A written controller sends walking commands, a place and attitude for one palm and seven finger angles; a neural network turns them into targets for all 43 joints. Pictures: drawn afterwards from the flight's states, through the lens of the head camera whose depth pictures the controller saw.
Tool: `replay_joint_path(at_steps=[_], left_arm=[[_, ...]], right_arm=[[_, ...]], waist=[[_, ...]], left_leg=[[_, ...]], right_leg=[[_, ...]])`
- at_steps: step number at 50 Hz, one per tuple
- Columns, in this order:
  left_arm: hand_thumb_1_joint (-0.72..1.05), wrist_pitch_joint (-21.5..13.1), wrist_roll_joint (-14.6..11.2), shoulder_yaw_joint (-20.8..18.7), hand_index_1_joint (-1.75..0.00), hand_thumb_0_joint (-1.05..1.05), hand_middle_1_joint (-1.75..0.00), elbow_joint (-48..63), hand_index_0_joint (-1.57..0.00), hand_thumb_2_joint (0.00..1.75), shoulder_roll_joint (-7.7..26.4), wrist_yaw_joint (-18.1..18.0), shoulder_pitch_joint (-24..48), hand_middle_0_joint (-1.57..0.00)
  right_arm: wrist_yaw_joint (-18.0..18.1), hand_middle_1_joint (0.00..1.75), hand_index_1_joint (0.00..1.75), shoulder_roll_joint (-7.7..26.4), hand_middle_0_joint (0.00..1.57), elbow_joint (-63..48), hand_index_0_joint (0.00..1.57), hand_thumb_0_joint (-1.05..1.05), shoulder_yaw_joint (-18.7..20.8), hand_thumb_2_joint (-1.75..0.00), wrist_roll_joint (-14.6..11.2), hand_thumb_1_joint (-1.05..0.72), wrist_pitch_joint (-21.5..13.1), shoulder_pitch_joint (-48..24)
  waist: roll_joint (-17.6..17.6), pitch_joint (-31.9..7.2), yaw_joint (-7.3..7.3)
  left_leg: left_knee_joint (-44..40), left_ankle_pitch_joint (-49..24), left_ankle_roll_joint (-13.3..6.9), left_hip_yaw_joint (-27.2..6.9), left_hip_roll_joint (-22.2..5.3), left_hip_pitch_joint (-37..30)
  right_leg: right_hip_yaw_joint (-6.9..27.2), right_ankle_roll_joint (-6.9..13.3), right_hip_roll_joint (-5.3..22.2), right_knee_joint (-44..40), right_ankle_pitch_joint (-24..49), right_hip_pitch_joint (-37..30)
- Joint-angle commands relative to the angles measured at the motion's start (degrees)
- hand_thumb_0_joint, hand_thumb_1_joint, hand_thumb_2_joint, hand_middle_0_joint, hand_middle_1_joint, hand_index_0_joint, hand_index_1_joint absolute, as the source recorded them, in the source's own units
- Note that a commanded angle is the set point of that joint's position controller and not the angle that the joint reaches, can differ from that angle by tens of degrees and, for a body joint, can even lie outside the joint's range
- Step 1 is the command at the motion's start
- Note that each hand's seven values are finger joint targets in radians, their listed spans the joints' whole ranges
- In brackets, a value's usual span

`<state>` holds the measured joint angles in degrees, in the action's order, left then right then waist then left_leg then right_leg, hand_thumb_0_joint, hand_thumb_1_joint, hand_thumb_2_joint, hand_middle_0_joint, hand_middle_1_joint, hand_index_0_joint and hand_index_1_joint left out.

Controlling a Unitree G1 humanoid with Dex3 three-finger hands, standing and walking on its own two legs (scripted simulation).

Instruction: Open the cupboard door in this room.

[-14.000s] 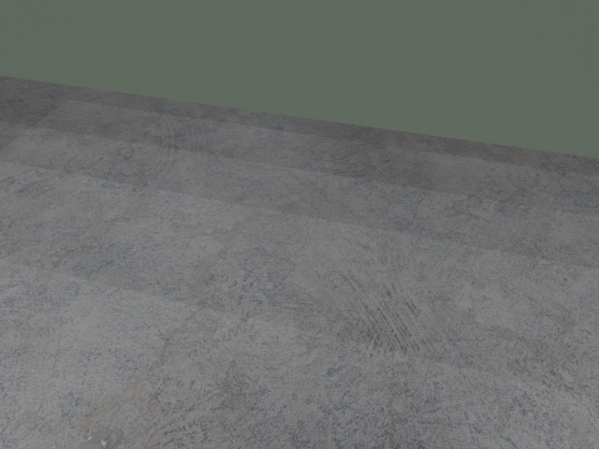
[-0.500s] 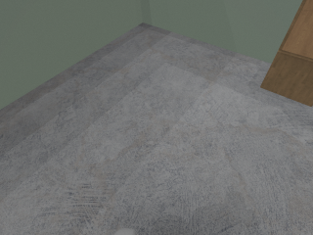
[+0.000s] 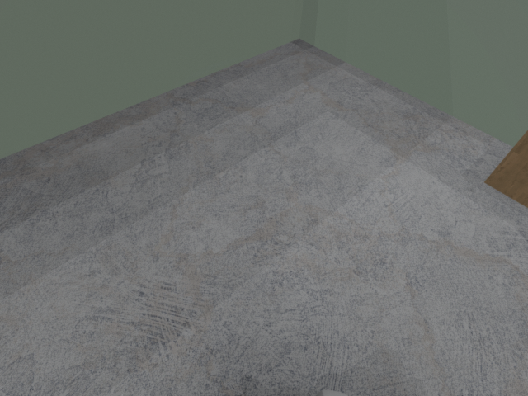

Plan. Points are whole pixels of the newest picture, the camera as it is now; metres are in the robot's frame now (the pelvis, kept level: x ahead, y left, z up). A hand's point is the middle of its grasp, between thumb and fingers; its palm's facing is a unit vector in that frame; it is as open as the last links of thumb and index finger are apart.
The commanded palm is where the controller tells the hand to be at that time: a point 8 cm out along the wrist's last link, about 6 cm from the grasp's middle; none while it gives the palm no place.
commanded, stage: turn or walk to find it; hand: left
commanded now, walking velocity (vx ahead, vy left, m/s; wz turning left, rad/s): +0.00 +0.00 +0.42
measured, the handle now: out of the picture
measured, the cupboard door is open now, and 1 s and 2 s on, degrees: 0 0 0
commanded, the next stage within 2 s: none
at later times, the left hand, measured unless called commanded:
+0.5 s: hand out of the picture -0.02 +0.14 -0.15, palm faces +0.27 -0.92 -0.27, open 7.3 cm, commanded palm none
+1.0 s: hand out of the picture -0.06 +0.20 -0.16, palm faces +0.46 -0.85 -0.26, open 7.4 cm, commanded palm none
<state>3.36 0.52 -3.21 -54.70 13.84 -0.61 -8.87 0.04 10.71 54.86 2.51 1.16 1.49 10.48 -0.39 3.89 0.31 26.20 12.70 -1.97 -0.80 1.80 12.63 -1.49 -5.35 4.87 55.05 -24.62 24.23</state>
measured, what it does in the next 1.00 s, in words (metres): steps on the spot, turning left: right foot, then left foot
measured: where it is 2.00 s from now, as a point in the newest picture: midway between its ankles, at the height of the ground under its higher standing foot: outside the picture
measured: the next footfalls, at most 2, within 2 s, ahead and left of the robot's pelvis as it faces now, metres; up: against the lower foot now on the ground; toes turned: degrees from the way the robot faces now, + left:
right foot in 0.14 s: +0.04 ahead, -0.14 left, +0.00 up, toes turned +0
left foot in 0.66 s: -0.06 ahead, +0.09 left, +0.00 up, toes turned +24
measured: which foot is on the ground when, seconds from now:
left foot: down 0.00-0.14, up 0.16-0.64, down 0.66-1.00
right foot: up 0.00-0.12, down 0.14-0.68, up 0.70-1.00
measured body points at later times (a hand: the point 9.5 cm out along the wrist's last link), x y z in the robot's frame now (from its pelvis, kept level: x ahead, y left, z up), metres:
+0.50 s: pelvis -0.02 -0.06 +0.00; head +0.02 -0.08 +0.45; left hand -0.03 +0.19 -0.13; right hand +0.06 -0.30 -0.17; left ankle -0.11 +0.10 -0.67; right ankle +0.00 -0.14 -0.74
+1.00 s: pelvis -0.05 -0.03 +0.00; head -0.02 -0.01 +0.45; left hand -0.09 +0.25 -0.14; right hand +0.13 -0.21 -0.14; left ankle -0.10 +0.07 -0.74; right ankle +0.01 -0.16 -0.68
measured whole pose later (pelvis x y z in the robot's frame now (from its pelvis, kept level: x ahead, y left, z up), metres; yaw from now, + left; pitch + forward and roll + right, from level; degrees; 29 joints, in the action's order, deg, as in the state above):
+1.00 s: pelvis -0.05 -0.03 +0.00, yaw +26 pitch +0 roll +0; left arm 3.3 0.4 -3.1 -54.7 14.0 -0.5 -8.8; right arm 0.2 10.8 54.7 2.4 1.1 1.3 9.9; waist -0.7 4.3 -0.1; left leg 26.1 14.2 -1.1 -1.2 1.3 11.4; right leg -1.7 -5.7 5.1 55.9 -25.0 24.7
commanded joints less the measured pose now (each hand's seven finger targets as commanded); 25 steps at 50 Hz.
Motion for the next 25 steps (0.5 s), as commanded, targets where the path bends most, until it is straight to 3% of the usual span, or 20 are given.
replay_joint_path(at_steps=[1,4,5,6,7,8,9,10,11,12,13,15,18,25], left_arm=[[0.9,-1.6,-0.1,-0.5,-0.3,0.0,-0.3,5.3,-0.2,0.9,3.1,-0.6,1.6,-0.2],[0.9,-2.2,-0.4,-0.7,-0.3,0.0,-0.3,4.6,-0.2,0.9,3.2,-0.7,-2.4,-0.2],[0.9,-2.6,-0.3,-0.8,-0.3,0.0,-0.3,4.0,-0.2,0.9,3.8,-0.7,-4.5,-0.2],[0.9,-3.2,0.0,-1.3,-0.3,0.0,-0.3,3.6,-0.2,0.9,5.6,-1.0,-6.5,-0.2],[0.9,-3.8,0.9,-2.3,-0.3,0.0,-0.3,3.7,-0.2,0.9,10.6,-1.5,-7.8,-0.2],[0.9,-3.6,0.7,-2.3,-0.3,0.0,-0.3,4.6,-0.2,0.9,12.8,-1.5,-7.6,-0.2],[0.9,-3.5,0.4,-2.2,-0.3,0.0,-0.3,5.5,-0.2,0.9,10.8,-1.6,-4.8,-0.2],[0.9,-3.4,0.3,-2.3,-0.3,0.0,-0.3,6.3,-0.2,0.9,8.9,-1.9,-0.9,-0.2],[0.9,-3.3,0.3,-1.7,-0.3,0.0,-0.3,7.0,-0.2,0.9,7.9,-1.6,1.3,-0.2],[0.9,-3.6,0.2,-1.1,-0.3,0.0,-0.3,7.2,-0.2,0.9,6.3,-1.4,2.9,-0.2],[0.9,-3.8,0.2,-0.9,-0.3,0.0,-0.3,7.2,-0.2,0.9,5.6,-1.3,2.7,-0.2],[0.9,-4.1,0.2,-0.9,-0.3,0.0,-0.3,6.4,-0.2,0.9,5.0,-1.3,0.6,-0.2],[0.9,-4.2,0.4,-1.1,-0.3,0.0,-0.3,5.2,-0.2,0.9,5.6,-1.5,-3.0,-0.2],[0.9,-3.9,1.2,-1.9,-0.3,0.0,-0.3,2.0,-0.2,0.9,8.1,-1.3,-8.8,-0.2]], right_arm=[[0.7,0.3,0.3,12.0,0.2,-2.9,0.2,0.0,3.3,-0.9,0.5,-0.9,-0.5,2.5],[0.6,0.3,0.3,12.2,0.2,-3.5,0.2,0.0,3.6,-0.9,0.4,-0.9,-0.3,1.2],[0.5,0.3,0.3,11.7,0.2,-3.6,0.2,0.0,3.6,-0.9,0.0,-0.9,-0.2,0.6],[0.3,0.3,0.3,9.7,0.2,-3.8,0.2,0.0,3.5,-0.9,-0.3,-0.9,-0.3,1.1],[0.0,0.3,0.3,5.7,0.2,-4.6,0.2,0.0,2.8,-0.9,-0.8,-0.9,-0.4,2.4],[0.2,0.3,0.3,6.8,0.2,-5.8,0.2,0.0,3.1,-0.9,-0.4,-0.9,0.0,0.5],[0.1,0.3,0.3,8.3,0.2,-4.8,0.2,0.0,3.7,-0.9,0.0,-0.9,0.8,0.9],[-0.1,0.3,0.3,8.3,0.2,-3.8,0.2,0.0,4.0,-0.9,0.1,-0.9,1.6,2.1],[-0.5,0.3,0.3,8.1,0.2,-2.5,0.2,0.0,4.0,-0.9,0.3,-0.9,2.0,2.5],[-0.8,0.3,0.3,7.4,0.2,-1.4,0.2,0.0,3.9,-0.9,0.4,-0.9,2.1,4.4],[-0.9,0.3,0.3,6.9,0.2,-0.7,0.2,0.0,3.7,-0.9,0.4,-0.9,2.2,6.0],[-1.0,0.3,0.3,6.7,0.2,-0.1,0.2,0.0,3.7,-0.9,0.2,-0.9,2.2,6.6],[-0.9,0.3,0.3,6.8,0.2,-0.6,0.2,0.0,3.3,-0.9,0.2,-0.9,2.1,4.5],[-0.6,0.3,0.3,5.3,0.2,-2.2,0.2,0.0,1.9,-0.9,-0.4,-0.9,1.3,-2.2]], waist=[[9.4,-4.4,1.46],[9.9,-6.4,-0.44],[7.7,-6.9,-1.67],[2.3,-8.1,-2.54],[-13.0,-9.4,-2.91],[-16.5,-6.9,-3.69],[-11.2,-5.3,-2.32],[-12.9,-2.6,-0.74],[-8.4,0.4,0.28],[-7.9,1.5,1.59],[-8.4,0.9,1.84],[-9.1,-0.1,1.33],[-8.4,-1.8,-0.32],[-9.8,-4.0,-3.54]], left_leg=[[-6.1,-21.4,-7.9,-16.7,-15.1,-2.7],[-3.0,-20.8,-6.6,-17.3,-13.1,0.5],[-0.4,-17.7,-5.0,-16.7,-11.6,3.9],[3.5,-9.4,-2.0,-14.3,-8.0,9.4],[14.7,7.8,2.3,-5.7,-0.6,19.6],[27.0,21.5,3.7,-3.1,1.7,20.9],[35.3,18.9,3.3,-5.6,-0.3,19.2],[39.4,16.2,3.3,-6.0,-1.5,19.3],[43.2,12.7,3.6,-4.9,-2.1,18.6],[44.7,9.3,4.2,-4.0,-2.5,18.6],[45.5,7.1,4.7,-3.0,-2.4,18.6],[45.6,4.8,5.6,-2.4,-2.9,19.3],[42.3,5.9,6.5,-1.7,-4.0,20.0],[24.2,14.2,6.3,2.4,-4.5,14.4]], right_leg=[[-0.2,0.8,-1.5,-8.3,-1.2,-1.1],[-1.2,1.5,-3.1,-19.5,4.3,-9.1],[-1.4,1.6,-2.8,-26.9,10.1,-14.9],[1.3,2.3,0.7,-34.1,14.3,-22.3],[14.8,6.6,14.6,-38.0,15.8,-29.2],[21.5,12.6,23.2,-39.5,21.0,-21.2],[17.7,14.4,21.8,-40.7,15.2,-14.7],[15.6,13.4,19.6,-42.5,8.1,-10.4],[12.5,12.0,16.6,-42.5,5.4,-7.3],[7.6,10.4,13.7,-41.6,7.6,-6.8],[4.5,9.7,12.3,-41.0,10.2,-7.9],[1.9,9.3,11.7,-40.6,12.8,-10.9],[1.9,10.9,13.2,-39.5,15.5,-15.6],[0.5,13.6,16.3,-34.7,32.4,-20.9]])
